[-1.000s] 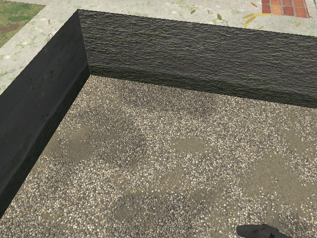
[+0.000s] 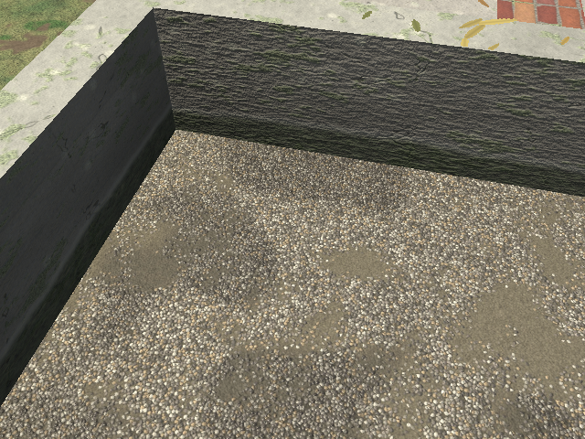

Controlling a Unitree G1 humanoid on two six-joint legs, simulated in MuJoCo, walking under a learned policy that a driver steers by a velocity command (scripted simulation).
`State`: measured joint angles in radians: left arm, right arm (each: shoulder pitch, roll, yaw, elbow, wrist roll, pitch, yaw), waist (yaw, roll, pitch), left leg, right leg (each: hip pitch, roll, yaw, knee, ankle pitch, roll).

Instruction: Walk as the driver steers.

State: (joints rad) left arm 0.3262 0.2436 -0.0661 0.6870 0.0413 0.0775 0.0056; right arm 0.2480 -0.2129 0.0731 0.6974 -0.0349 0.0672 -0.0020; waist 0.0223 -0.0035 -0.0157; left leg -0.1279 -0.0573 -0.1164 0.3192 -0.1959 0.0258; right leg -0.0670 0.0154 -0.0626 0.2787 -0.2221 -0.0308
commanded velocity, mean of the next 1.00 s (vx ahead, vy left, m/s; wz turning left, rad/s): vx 0.40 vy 0.00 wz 0.00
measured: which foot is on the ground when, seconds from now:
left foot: down 0.00-1.00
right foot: down 0.00-1.00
